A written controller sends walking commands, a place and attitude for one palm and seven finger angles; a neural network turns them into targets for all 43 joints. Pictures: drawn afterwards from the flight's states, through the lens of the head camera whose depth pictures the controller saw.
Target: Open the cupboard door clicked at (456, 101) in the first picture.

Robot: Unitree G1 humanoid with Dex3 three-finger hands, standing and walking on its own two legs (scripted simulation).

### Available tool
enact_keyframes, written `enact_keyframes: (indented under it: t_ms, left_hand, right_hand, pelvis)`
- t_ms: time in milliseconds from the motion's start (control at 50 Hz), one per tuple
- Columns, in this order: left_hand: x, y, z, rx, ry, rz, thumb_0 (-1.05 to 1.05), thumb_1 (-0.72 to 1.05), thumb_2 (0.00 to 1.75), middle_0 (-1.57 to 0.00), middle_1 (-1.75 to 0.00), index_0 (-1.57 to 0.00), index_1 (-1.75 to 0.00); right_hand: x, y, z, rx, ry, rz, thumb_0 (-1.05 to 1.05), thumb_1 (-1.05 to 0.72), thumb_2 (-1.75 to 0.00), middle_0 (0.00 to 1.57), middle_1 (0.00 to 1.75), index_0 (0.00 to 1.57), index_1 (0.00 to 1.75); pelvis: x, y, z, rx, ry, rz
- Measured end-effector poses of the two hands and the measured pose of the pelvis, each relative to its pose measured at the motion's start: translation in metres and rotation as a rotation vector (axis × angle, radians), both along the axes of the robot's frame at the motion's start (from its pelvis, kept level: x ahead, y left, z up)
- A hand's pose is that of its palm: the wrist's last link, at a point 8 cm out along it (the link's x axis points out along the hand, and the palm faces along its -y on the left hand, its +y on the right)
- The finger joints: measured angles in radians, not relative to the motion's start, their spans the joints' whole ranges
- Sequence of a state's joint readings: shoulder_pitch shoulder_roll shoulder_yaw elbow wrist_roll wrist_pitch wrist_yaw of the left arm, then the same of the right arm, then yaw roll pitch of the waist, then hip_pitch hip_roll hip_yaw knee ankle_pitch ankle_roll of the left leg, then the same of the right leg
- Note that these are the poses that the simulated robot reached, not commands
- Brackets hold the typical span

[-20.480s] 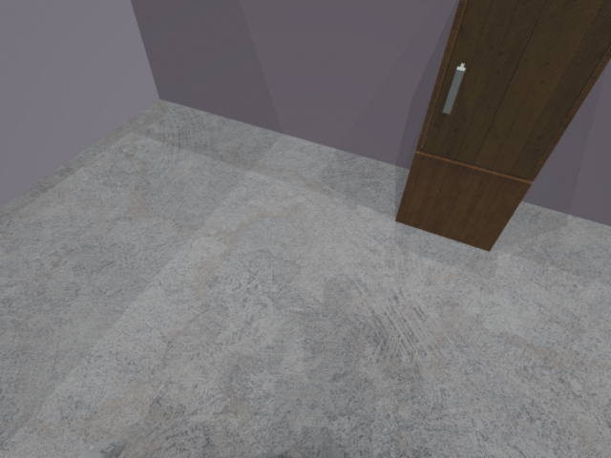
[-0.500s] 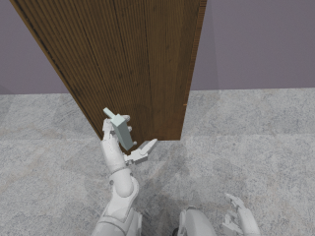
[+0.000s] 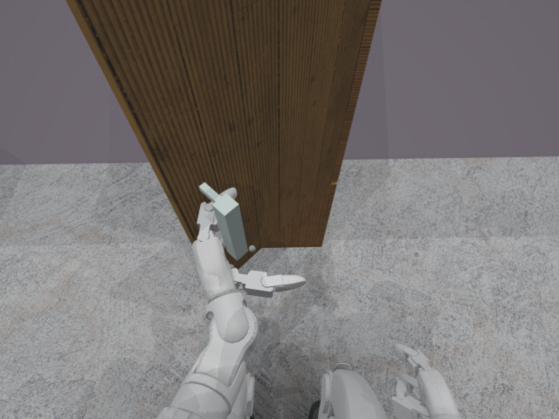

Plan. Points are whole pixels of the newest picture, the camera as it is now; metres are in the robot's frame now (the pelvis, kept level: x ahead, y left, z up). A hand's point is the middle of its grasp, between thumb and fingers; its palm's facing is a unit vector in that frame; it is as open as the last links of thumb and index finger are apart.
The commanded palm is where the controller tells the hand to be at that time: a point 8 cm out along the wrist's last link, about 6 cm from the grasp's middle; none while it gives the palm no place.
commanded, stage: slide the hand sideways off the handle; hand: left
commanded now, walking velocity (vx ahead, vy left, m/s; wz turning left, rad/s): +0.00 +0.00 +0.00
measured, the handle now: (223, 222) +0.38 +0.10 +0.03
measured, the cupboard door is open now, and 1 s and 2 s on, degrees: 45 49 49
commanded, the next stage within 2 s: draw the hand back to the body in 1.20 s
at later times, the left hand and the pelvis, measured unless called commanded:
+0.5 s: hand (250, 283) +0.30 +0.06 +0.02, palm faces -0.03 -1.00 +0.04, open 16.2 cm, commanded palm +0.26 +0.12 +0.02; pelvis +0.01 +0.02 -0.01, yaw -1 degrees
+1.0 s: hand (213, 322) +0.24 +0.10 +0.02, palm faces +0.03 -1.00 +0.00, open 16.2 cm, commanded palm +0.21 +0.16 +0.02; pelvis +0.02 +0.01 -0.02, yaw +0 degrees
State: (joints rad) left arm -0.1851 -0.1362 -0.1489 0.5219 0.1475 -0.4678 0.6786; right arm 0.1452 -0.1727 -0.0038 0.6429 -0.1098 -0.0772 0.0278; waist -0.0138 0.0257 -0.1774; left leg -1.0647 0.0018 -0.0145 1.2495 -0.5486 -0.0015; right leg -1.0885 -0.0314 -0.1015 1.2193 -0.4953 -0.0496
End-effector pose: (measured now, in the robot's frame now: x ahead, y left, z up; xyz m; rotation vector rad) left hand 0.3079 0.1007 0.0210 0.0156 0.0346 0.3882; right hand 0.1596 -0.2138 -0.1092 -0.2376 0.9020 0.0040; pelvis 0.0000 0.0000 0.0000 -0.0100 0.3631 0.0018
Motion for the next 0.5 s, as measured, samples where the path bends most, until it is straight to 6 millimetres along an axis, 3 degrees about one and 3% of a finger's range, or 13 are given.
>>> enact_keyframes:
  t_ms: [60, 200, 320, 500]
  left_hand:
    - [-0.002, 0.003, -0.001, 0.015, -0.010, -0.061, -0.01, -0.50, 0.30, -0.40, -0.61, -0.37, -0.65]
    - [-0.009, 0.014, -0.003, 0.052, -0.051, -0.465, -0.02, -0.50, 0.30, -0.26, -0.42, -0.20, -0.44]
    - [-0.012, 0.011, -0.002, -0.080, -0.023, -0.456, -0.02, -0.50, 0.30, -0.16, -0.34, -0.20, -0.37]
    - [-0.031, 0.011, -0.004, -0.058, -0.030, -0.416, -0.02, -0.50, 0.30, -0.15, -0.33, -0.18, -0.32]
  right_hand:
    - [0.001, 0.003, 0.000, 0.004, -0.009, 0.008, 0.01, -0.90, -0.90, 0.20, 0.30, 0.20, 0.30]
    - [-0.006, 0.000, -0.001, -0.003, -0.014, -0.030, 0.01, -0.90, -0.90, 0.20, 0.30, 0.21, 0.30]
    - [-0.009, 0.001, 0.006, -0.002, -0.018, -0.059, 0.01, -0.90, -0.90, 0.20, 0.30, 0.20, 0.30]
    - [0.005, 0.012, 0.010, 0.019, -0.030, -0.040, 0.01, -0.90, -0.90, 0.20, 0.30, 0.20, 0.30]
  pelvis:
    - [-0.002, 0.002, -0.002, 0.000, -0.001, 0.004]
    - [-0.004, 0.010, -0.008, -0.012, -0.018, 0.009]
    - [-0.002, 0.019, -0.004, -0.010, -0.019, -0.006]
    - [0.008, 0.023, -0.007, -0.004, 0.000, -0.023]
